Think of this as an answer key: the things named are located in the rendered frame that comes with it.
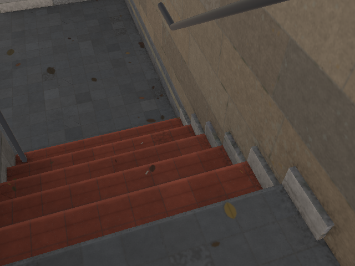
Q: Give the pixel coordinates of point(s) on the stairs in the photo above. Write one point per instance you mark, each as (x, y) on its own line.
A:
(81, 190)

